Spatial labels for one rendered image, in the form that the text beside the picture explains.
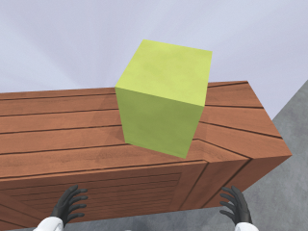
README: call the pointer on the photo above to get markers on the robot left forearm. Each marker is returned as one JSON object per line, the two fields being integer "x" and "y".
{"x": 51, "y": 224}

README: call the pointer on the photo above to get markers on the pedestal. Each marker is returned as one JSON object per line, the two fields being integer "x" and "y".
{"x": 51, "y": 140}

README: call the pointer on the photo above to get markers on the left robot hand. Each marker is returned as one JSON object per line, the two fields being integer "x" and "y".
{"x": 64, "y": 206}

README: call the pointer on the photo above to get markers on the carton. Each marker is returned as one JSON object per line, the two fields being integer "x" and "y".
{"x": 161, "y": 96}

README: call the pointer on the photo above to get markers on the right robot hand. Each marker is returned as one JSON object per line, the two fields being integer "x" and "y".
{"x": 240, "y": 207}

